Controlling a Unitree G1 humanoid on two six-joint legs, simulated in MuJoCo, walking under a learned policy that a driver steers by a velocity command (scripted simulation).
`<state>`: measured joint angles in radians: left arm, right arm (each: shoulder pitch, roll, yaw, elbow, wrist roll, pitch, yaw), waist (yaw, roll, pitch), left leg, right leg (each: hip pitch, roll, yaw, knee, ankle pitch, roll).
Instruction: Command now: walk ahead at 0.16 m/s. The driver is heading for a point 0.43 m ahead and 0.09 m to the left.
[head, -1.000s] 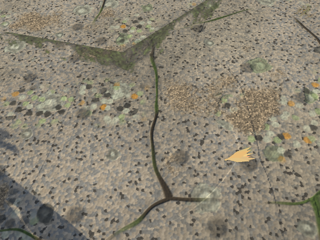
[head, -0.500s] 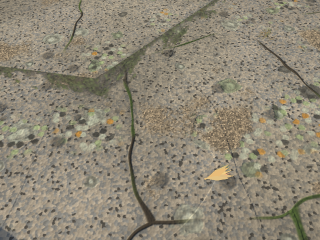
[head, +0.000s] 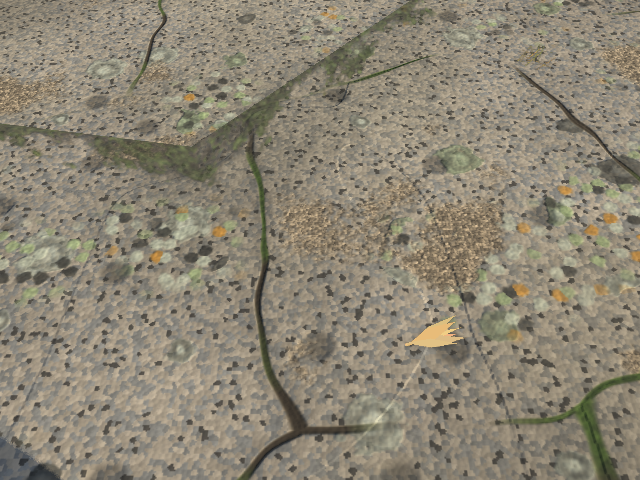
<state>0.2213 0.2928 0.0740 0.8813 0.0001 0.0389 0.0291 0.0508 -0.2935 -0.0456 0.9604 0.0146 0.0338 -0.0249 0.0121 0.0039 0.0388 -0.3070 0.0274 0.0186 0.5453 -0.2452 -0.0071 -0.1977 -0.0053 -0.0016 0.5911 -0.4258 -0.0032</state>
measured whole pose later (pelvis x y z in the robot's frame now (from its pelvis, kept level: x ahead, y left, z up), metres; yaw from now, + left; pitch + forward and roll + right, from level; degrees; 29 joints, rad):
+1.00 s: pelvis +0.36 +0.08 +0.00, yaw +2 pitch +1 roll +1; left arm 0.06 0.23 0.04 0.86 0.02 -0.08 -0.01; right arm 0.24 -0.27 -0.03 1.01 -0.01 -0.04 -0.01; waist -0.04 0.00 0.04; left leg -0.12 -0.05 0.03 0.61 -0.44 0.02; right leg -0.43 -0.01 -0.03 0.48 -0.06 -0.04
